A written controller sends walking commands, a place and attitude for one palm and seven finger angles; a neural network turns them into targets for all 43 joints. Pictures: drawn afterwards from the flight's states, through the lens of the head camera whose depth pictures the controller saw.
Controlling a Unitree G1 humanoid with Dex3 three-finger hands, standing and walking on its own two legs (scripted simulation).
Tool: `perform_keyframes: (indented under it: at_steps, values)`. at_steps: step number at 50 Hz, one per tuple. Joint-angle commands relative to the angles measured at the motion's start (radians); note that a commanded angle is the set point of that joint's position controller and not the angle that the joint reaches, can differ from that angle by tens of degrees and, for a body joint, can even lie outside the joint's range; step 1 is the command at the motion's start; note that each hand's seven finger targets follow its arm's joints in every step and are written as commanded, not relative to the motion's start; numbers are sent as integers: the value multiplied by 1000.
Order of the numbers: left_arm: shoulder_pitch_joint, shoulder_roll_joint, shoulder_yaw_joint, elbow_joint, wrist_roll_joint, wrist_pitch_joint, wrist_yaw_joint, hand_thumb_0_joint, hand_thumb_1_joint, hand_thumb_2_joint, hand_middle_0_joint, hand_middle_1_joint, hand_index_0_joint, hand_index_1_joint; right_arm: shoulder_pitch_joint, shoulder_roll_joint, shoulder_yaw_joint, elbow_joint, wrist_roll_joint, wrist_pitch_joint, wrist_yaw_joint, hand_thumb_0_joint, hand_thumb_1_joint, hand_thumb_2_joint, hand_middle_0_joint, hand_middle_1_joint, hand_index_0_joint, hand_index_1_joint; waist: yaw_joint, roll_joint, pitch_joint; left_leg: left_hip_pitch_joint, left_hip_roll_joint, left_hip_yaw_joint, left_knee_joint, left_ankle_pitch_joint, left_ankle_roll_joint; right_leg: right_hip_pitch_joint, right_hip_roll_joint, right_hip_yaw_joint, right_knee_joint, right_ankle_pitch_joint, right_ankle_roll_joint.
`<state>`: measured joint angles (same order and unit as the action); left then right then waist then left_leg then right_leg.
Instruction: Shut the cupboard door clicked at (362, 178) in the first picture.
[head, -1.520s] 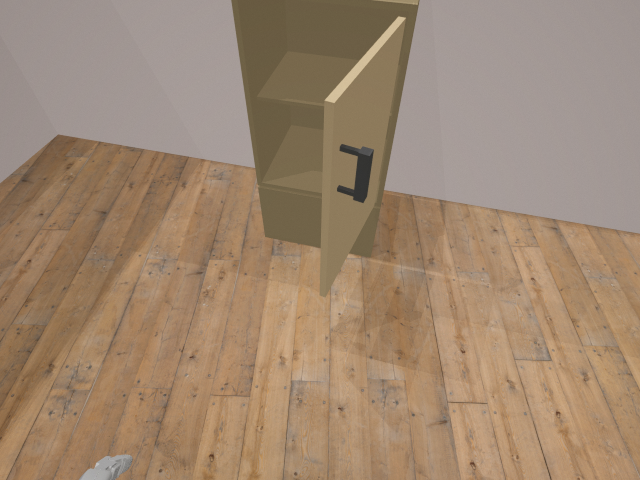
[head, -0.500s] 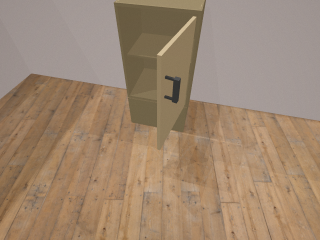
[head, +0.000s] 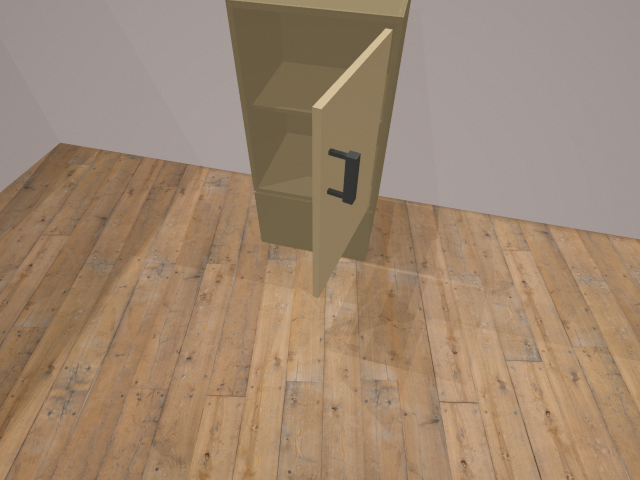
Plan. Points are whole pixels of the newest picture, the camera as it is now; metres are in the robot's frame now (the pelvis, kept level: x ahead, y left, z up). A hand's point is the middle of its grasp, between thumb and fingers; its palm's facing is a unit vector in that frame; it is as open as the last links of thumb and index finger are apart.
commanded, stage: look at it before walking up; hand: left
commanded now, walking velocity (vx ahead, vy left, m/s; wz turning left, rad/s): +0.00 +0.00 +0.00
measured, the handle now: (341, 176) +0.70 +0.00 -0.04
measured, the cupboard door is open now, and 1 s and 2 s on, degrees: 79 79 79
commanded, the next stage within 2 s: walk around to get in front in 0.02 s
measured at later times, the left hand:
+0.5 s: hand out of the picture +0.06 +0.19 -0.18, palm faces -0.14 -0.95 -0.28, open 7.4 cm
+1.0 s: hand out of the picture +0.09 +0.19 -0.18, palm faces -0.33 -0.91 -0.24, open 7.4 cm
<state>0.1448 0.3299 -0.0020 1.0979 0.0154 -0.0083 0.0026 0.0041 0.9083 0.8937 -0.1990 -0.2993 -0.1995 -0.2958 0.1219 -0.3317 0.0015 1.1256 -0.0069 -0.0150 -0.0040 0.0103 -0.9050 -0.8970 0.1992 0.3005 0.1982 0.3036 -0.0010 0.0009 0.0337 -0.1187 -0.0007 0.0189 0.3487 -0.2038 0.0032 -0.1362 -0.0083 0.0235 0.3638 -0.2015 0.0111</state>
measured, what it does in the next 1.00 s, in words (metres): lifts its left foot, turning right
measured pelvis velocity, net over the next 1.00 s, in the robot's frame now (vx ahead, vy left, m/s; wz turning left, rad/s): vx -0.03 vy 0.02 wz -0.44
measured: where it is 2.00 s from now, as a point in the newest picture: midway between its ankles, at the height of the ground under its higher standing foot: outside the picture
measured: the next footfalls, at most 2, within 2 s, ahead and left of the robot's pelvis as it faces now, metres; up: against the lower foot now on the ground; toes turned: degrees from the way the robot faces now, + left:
left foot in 1.06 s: +0.04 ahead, +0.12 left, +0.00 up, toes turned -28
right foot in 1.64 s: -0.15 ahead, -0.02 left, +0.00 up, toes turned -57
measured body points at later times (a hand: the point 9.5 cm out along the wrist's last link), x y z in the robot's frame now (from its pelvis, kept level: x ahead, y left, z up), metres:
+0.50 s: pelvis -0.02 -0.02 -0.02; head +0.01 -0.04 +0.43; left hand +0.07 +0.24 -0.16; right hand +0.03 -0.28 -0.18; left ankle -0.01 +0.12 -0.75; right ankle -0.02 -0.11 -0.74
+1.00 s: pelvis -0.03 +0.02 -0.01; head +0.00 +0.01 +0.44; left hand +0.11 +0.24 -0.16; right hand -0.02 -0.28 -0.14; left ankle +0.01 +0.14 -0.72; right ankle -0.02 -0.11 -0.75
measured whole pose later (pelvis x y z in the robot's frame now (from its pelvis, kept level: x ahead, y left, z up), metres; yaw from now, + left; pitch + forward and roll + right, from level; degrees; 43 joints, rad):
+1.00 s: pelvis -0.03 +0.02 -0.01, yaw -25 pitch +1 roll +0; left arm 0.25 0.22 0.07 0.93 0.03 0.04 0.00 0.00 0.91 0.89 -0.20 -0.30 -0.20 -0.30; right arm 0.10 -0.24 -0.06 0.92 0.00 0.04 -0.03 0.01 -0.91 -0.90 0.20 0.30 0.19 0.30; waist 0.05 -0.02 0.05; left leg -0.35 0.01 -0.02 0.76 -0.42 -0.05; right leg -0.33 0.11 0.20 0.45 -0.13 -0.01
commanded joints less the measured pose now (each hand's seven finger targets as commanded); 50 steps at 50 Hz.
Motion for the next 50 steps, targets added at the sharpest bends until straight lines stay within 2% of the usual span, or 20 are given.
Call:
perform_keyframes:
  at_steps: [1, 7, 10, 14, 17, 18, 19, 20, 22, 24, 25, 26, 27, 28, 30, 33, 38, 44, 47, 50]
  values:
    - [-43, 205, 38, -64, -4, -22, 10, 0, 900, 900, -200, -300, -200, -300, -39, -203, -36, -60, -2, -21, -14, 0, -900, -900, 200, 300, 200, 300, -1, -11, -69, 18, 121, -101, -53, 151, 19, 4, -111, 90, -49, 169, -36]
    - [-44, 205, 40, -65, -3, -19, 10, 0, 900, 900, -200, -300, -200, -300, -44, -208, -38, -63, -4, -23, -16, 0, -900, -900, 200, 300, 200, 300, 0, -5, -69, 40, 126, -93, -50, 182, 19, -2, -107, 91, -44, 201, -37]
    - [4, 108, 29, -67, -4, 10, 15, 0, 900, 900, -200, -300, -200, -300, 21, -97, -26, -60, -7, -5, -22, 0, -900, -900, 200, 300, 200, 300, -4, 2, -63, 43, 134, -43, 9, 219, 2, -45, -101, 105, 20, 287, -29]
    - [30, 107, 45, -107, 1, 35, 10, 0, 900, 900, -200, -300, -200, -300, 43, -112, -50, -106, -7, 17, -32, 0, -900, -900, 200, 300, 200, 300, -6, 14, -55, 44, 166, -21, 59, 194, 10, -131, -71, 114, 116, 293, -28]
    - [36, 91, 57, -145, 4, 48, 1, 0, 900, 900, -200, -300, -200, -300, 29, -128, -70, -147, -9, 25, -34, 0, -900, -900, 200, 300, 200, 300, -2, 62, -24, 1, 224, -48, 40, 109, 42, -205, -26, 91, 222, 182, -18]
    - [46, 81, 59, -155, 4, 52, -3, 0, 900, 900, -200, -300, -200, -300, 17, -133, -77, -159, -10, 25, -34, 0, -900, -900, 200, 300, 200, 300, 2, 102, -26, -11, 261, -67, 26, 112, 65, -222, -9, 72, 293, 104, -13]
    - [48, 68, 62, -166, 5, 55, -6, 0, 900, 900, -200, -300, -200, -300, 18, -138, -82, -169, -9, 23, -32, 0, -900, -900, 200, 300, 200, 300, 4, 142, -29, -25, 311, -92, 1, 139, 100, -238, 7, 40, 391, -78, -6]
    - [57, 50, 67, -180, 6, 61, -9, 0, 900, 900, -200, -300, -200, -300, 5, -137, -87, -179, -10, 19, -31, 0, -900, -900, 200, 300, 200, 300, 11, 185, -22, -39, 355, -100, -21, 178, 138, -256, 7, 1, 484, -231, 6]
    - [81, 37, 76, -193, 4, 63, -14, 0, 900, 900, -200, -300, -200, -300, -29, -124, -90, -205, -13, 16, -32, 0, -900, -900, 200, 300, 200, 300, 28, 193, -19, -83, 384, -65, 15, 246, 155, -218, -42, 12, 501, -297, 0]
    - [170, 33, 83, -176, 9, 52, -20, 0, 900, 900, -200, -300, -200, -300, -61, -121, -96, -219, -15, 20, -29, 0, -900, -900, 200, 300, 200, 300, 75, 122, -48, -135, 326, 34, 181, 208, 86, -92, -40, -18, 320, -143, -5]
    - [221, 63, 95, -166, 16, 39, -17, 0, 900, 900, -200, -300, -200, -300, -52, -90, -93, -224, -11, 28, -27, 0, -900, -900, 200, 300, 200, 300, 98, -38, -56, -203, 232, 108, 384, 70, 13, -21, -72, 47, 121, 61, -16]
    - [234, 171, 113, -174, 28, 22, 2, 0, 900, 900, -200, -300, -200, -300, -13, 1, -77, -255, -7, 33, -22, 0, -900, -900, 200, 300, 200, 300, 82, -396, -39, -438, 55, 145, 655, -366, -60, 32, -306, 464, -44, 322, -83]
    - [252, 169, 111, -179, 8, 27, 13, 0, 900, 900, -200, -300, -200, -300, -35, -15, -78, -272, -7, 39, -26, 0, -900, -900, 200, 300, 200, 300, 86, -319, -50, -434, 35, 0, 762, -407, -50, -11, -348, 524, -74, 426, -162]
    - [199, 145, 111, -191, 7, 27, 18, 0, 900, 900, -200, -300, -200, -300, -15, -20, -84, -258, -3, 42, -24, 0, -900, -900, 200, 300, 200, 300, 51, -236, -51, -433, 66, -45, 805, -328, -41, -23, -316, 443, -74, 274, -195]
    - [115, 91, 104, -219, 3, 25, 17, 0, 900, 900, -200, -300, -200, -300, -26, -23, -86, -241, -7, 40, -19, 0, -900, -900, 200, 300, 200, 300, 28, -160, -8, -438, 85, -52, 840, -211, -50, -80, -234, 397, -61, 194, -177]
    - [135, 69, 101, -221, -2, 13, 14, 0, 900, 900, -200, -300, -200, -300, -5, -3, -84, -226, -11, 42, -20, 0, -900, -900, 200, 300, 200, 300, 22, -82, -51, -432, 76, -50, 808, -140, -68, -34, -196, 350, -46, 247, -162]
    - [183, 64, 109, -207, 0, 13, 12, 0, 900, 900, -200, -300, -200, -300, -12, 6, -83, -238, -12, 43, -28, 0, -900, -900, 200, 300, 200, 300, 39, -98, -107, -459, 61, -57, 741, -144, -84, 66, -175, 370, -27, 292, -164]
    - [173, 77, 118, -214, 11, 26, 10, 0, 900, 900, -200, -300, -200, -300, -52, 12, -80, -271, -5, 36, -33, 0, -900, -900, 200, 300, 200, 300, 55, -135, -79, -371, 41, -48, 561, -214, -75, -8, -172, 454, -38, 233, -200]
    - [134, 95, 123, -234, 14, 37, 6, 0, 900, 900, -200, -300, -200, -300, -16, 9, -81, -273, 1, 32, -34, 0, -900, -900, 200, 300, 200, 300, 45, -160, -78, -270, 12, -45, 426, -233, -53, -74, -147, 493, -48, 181, -190]
    - [64, 103, 126, -255, 12, 46, 7, 0, 900, 900, -200, -300, -200, -300, 104, 12, -82, -255, 9, 18, -40, 0, -900, -900, 200, 300, 200, 300, -8, -175, -122, -92, -13, -25, 183, -148, -32, -140, -109, 482, -1, 172, -137]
